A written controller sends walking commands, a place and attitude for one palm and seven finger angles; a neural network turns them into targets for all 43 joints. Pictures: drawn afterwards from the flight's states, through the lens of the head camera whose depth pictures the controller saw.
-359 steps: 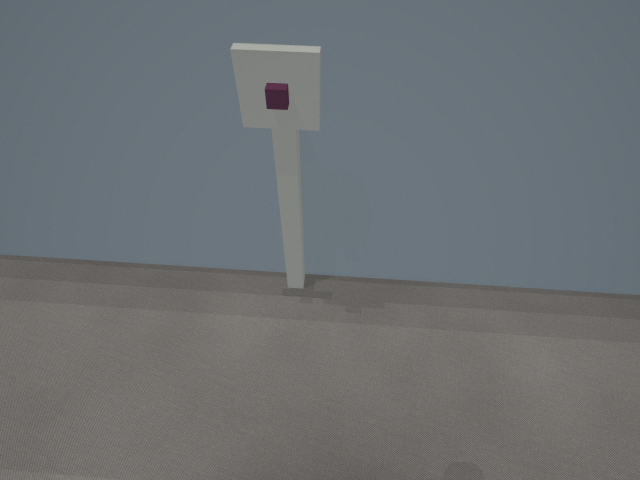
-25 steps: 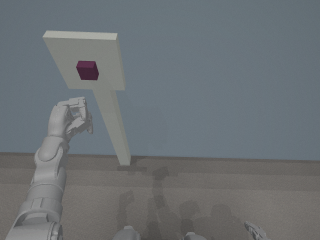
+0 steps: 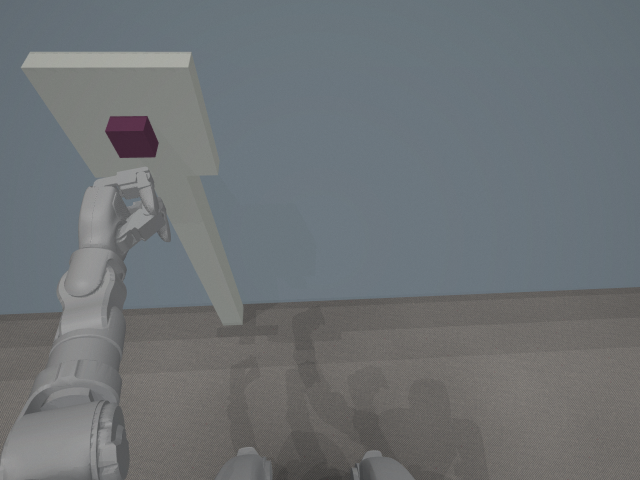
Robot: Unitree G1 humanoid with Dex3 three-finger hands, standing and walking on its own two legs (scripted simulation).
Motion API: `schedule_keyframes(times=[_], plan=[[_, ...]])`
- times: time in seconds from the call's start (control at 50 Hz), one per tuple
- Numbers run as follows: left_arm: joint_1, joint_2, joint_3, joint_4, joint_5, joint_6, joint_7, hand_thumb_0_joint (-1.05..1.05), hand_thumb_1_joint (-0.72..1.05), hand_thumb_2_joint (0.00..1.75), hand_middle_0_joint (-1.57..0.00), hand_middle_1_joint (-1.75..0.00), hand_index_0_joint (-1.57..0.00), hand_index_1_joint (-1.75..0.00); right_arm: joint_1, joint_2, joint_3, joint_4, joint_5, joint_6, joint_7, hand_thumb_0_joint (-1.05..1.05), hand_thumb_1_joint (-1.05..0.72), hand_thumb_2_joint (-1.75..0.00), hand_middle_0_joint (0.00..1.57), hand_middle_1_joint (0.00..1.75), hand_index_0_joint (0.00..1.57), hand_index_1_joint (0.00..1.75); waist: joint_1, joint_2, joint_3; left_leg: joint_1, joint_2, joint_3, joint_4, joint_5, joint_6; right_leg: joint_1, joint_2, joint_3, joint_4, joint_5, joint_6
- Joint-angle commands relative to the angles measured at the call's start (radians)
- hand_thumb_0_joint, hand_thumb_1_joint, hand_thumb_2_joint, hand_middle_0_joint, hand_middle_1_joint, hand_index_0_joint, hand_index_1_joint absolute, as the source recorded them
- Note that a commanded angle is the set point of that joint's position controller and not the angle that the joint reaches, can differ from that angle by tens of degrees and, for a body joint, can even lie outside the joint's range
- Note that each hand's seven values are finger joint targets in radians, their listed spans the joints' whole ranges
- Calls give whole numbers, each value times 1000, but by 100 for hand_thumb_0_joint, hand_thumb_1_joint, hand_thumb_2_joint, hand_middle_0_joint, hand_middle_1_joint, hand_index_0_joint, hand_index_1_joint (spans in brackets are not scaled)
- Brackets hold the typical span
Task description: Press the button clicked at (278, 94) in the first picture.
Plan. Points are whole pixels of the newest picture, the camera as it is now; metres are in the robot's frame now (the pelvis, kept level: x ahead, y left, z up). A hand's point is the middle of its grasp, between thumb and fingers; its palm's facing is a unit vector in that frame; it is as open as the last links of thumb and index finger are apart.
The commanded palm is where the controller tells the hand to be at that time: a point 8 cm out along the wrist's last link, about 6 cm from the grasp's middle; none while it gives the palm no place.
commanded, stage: aim a knuckle at the button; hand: left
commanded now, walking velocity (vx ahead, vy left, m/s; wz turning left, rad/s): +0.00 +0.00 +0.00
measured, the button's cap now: (133, 135) +0.53 +0.23 +0.10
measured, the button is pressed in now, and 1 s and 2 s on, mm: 0 0 11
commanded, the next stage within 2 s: press the button with the knuckle in 0.46 s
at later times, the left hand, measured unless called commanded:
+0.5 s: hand (159, 224) +0.41 +0.19 +0.06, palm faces +0.03 -1.00 -0.03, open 3.1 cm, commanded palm +0.39 +0.24 +0.07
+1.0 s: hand (158, 198) +0.45 +0.19 +0.07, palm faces +0.04 -1.00 -0.02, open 3.1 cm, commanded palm +0.42 +0.25 +0.07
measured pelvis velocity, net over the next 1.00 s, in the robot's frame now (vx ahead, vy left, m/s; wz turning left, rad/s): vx -0.01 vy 0.00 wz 0.01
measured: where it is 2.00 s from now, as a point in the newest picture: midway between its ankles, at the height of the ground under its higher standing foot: outside the picture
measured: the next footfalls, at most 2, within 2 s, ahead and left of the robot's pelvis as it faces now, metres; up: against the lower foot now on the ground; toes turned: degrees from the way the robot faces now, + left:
none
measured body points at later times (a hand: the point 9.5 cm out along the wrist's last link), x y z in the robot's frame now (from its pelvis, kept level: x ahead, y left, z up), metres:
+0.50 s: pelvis -0.01 +0.00 +0.00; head +0.07 +0.01 +0.44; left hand +0.41 +0.24 +0.07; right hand +0.09 -0.26 -0.11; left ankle +0.02 +0.11 -0.68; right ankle -0.01 -0.12 -0.68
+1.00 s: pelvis -0.01 +0.00 -0.01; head +0.08 +0.01 +0.44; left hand +0.44 +0.25 +0.07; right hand +0.03 -0.27 -0.12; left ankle +0.02 +0.11 -0.68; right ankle -0.01 -0.12 -0.68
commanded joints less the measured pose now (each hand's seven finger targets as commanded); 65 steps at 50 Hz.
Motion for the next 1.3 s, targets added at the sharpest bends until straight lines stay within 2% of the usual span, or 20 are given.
schedule_keyframes(times=[0.0, 0.06, 0.1, 0.14, 0.2, 0.26, 0.34, 0.4, 0.56, 0.64, 0.7, 0.76, 0.86, 0.9, 0.96, 1.0, 1.04, 1.1, 1.22, 1.28], plan=[[-366, 243, 44, -250, -24, -78, 17, 0, 90, 90, -130, -150, -130, -150, 41, -153, -58, -96, 6, -29, -19, 0, -90, -90, 20, 30, 20, 30, 9, -5, -366, 284, -36, -49, -99, 323, 18, 162, 31, 8, -118, 379, -10], [-351, 240, 40, -252, -25, -86, 11, 0, 90, 90, -130, -150, -130, -150, 32, -151, -56, -94, 8, -35, -24, 0, -90, -90, 20, 30, 20, 30, 12, 56, -376, 318, -38, -45, -103, 316, 15, 151, 29, 10, -123, 366, -12], [-405, 192, -14, -233, -25, -85, 0, 0, 90, 90, -130, -150, -130, -150, 29, -147, -53, -83, 10, -37, -26, 0, -90, -90, 20, 30, 20, 30, -16, 47, -352, 327, -35, -54, -97, 308, 16, 112, 29, 6, -125, 347, -12], [-389, 213, 7, -206, -26, -82, -2, 0, 90, 90, -130, -150, -130, -150, 27, -153, -55, -79, 11, -38, -26, 0, -90, -90, 20, 30, 20, 30, 1, 55, -356, 337, -36, -60, -101, 299, 12, 108, 29, 1, -124, 329, -15], [-374, 185, -14, -219, -31, -79, -5, 0, 90, 90, -130, -150, -130, -150, 20, -152, -56, -86, 11, -40, -24, 0, -90, -90, 20, 30, 20, 30, 4, 56, -384, 364, -34, -66, -96, 334, 11, 106, 28, -4, -118, 348, -18], [-363, 144, -47, -216, -33, -71, 2, 0, 90, 90, -130, -150, -130, -150, 7, -149, -53, -95, 12, -40, -18, 0, -90, -90, 20, 30, 20, 30, 3, 43, -357, 357, -36, -67, -101, 318, 9, 92, 27, -9, -122, 334, -15], [-385, 180, -21, -180, -17, -67, 23, 0, 90, 90, -130, -150, -130, -150, 2, -153, -49, -98, 11, -32, -18, 0, -90, -90, 20, 30, 20, 30, 5, 17, -322, 306, -41, -66, -101, 280, 11, 95, 23, -3, -118, 314, -14], [-382, 212, 9, -223, -14, -82, 36, 0, 90, 90, -130, -150, -130, -150, 2, -154, -51, -107, 6, -33, -17, 0, -90, -90, 20, 30, 20, 30, 18, 24, -379, 324, -42, -66, -94, 298, 11, 123, 24, 1, -111, 328, -16], [-427, 187, -22, -194, -21, -86, 17, 0, 90, 90, -130, -150, -130, -150, -4, -150, -45, -97, 11, -36, -24, 0, -90, -90, 20, 30, 20, 30, -2, 40, -353, 316, -41, -61, -98, 267, 11, 109, 24, 6, -124, 312, -12], [-488, 227, 0, -103, -15, -79, 5, 0, 90, 90, -130, -150, -130, -150, 14, -156, -42, -75, 11, -34, -31, 0, -90, -90, 20, 30, 20, 30, -17, 1, -315, 258, -42, -64, -96, 216, 16, 96, 24, 8, -127, 273, -9], [-538, 210, -17, -122, -9, -96, 5, 0, 90, 90, -130, -150, -130, -150, 23, -154, -47, -69, 6, -38, -28, 0, -90, -90, 20, 30, 20, 30, -17, 82, -371, 326, -40, -73, -86, 258, 12, 60, 25, 4, -114, 276, -18], [-520, 211, -6, -79, -12, -92, 7, 0, 90, 90, -130, -150, -130, -150, 38, -157, -48, -63, 3, -35, -22, 0, -90, -90, 20, 30, 20, 30, -15, 54, -385, 320, -38, -72, -78, 279, 11, 64, 27, 2, -111, 293, -14], [-533, 303, 62, -32, 1, -80, 11, 0, 90, 90, -130, -150, -130, -150, 54, -164, -44, -71, 1, -21, -23, 0, -90, -90, 20, 30, 20, 30, -10, -1, -370, 220, -44, -56, -77, 243, 21, 123, 25, 19, -111, 304, -6], [-570, 336, 82, -51, 7, -90, 11, 0, 90, 90, -130, -150, -130, -150, 60, -164, -46, -71, -3, -20, -24, 0, -90, -90, 20, 30, 20, 30, -10, 23, -392, 229, -42, -56, -70, 259, 22, 130, 26, 22, -104, 318, -9], [-556, 305, 60, -64, 11, -101, 3, 0, 90, 90, -130, -150, -130, -150, 66, -158, -48, -74, -2, -17, -21, 0, -90, -90, 20, 30, 20, 30, -8, 90, -429, 293, -39, -57, -65, 315, 14, 103, 30, 16, -95, 347, -12], [-569, 256, 29, -51, 1, -101, -2, 0, 90, 90, -130, -150, -130, -150, 74, -158, -51, -67, -3, -16, -17, 0, -90, -90, 20, 30, 20, 30, -26, 51, -410, 302, -34, -66, -61, 322, 17, 74, 35, 7, -97, 342, -12], [-572, 274, 38, -46, 3, -94, -3, 0, 90, 90, -130, -150, -130, -150, 82, -166, -55, -60, -3, -12, -17, 0, -90, -90, 20, 30, 20, 30, -24, 77, -421, 312, -33, -63, -60, 336, 14, 67, 34, 7, -96, 352, -11], [-601, 261, 24, -8, 9, -80, 4, 0, 90, 90, -130, -150, -130, -150, 92, -168, -53, -54, -5, -5, -16, 0, -90, -90, 20, 30, 20, 30, -38, 56, -376, 301, -30, -75, -62, 321, 14, 30, 36, -2, -98, 320, -14], [-657, 304, 59, -23, 25, -100, 31, 0, 90, 90, -130, -150, -130, -150, 104, -173, -55, -44, -14, -4, -12, 0, -90, -90, 20, 30, 20, 30, -36, 77, -450, 339, -27, -82, -46, 357, 11, 24, 37, -1, -82, 331, -14], [-672, 330, 64, 41, 39, -86, 35, 0, 90, 90, -130, -150, -130, -150, 106, -174, -47, -46, -12, 2, -12, 0, -90, -90, 20, 30, 20, 30, -48, 62, -392, 280, -30, -77, -51, 306, 15, 21, 37, 2, -90, 305, -10]])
